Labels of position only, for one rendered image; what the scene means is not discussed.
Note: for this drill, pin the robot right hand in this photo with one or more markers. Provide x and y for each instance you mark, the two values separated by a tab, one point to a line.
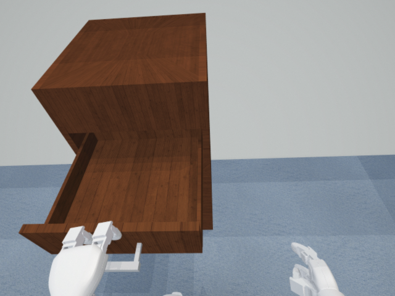
308	282

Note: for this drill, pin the robot left hand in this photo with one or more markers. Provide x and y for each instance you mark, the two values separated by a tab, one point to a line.
78	269

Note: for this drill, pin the cabinet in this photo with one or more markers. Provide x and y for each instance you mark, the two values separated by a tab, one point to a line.
133	74

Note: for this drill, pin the drawer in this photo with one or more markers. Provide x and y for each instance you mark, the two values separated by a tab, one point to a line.
148	183

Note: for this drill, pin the handle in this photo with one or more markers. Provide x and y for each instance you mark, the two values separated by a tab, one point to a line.
126	266

